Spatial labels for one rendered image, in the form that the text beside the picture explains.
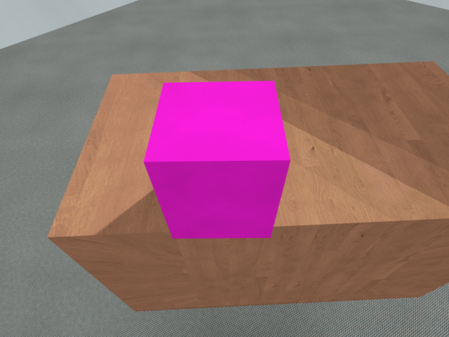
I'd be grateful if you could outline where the carton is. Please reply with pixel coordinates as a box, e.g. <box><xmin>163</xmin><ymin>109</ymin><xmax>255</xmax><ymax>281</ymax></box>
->
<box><xmin>144</xmin><ymin>81</ymin><xmax>290</xmax><ymax>239</ymax></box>

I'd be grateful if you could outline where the pedestal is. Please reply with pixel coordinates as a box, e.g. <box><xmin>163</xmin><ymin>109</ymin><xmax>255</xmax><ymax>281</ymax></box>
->
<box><xmin>47</xmin><ymin>61</ymin><xmax>449</xmax><ymax>312</ymax></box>

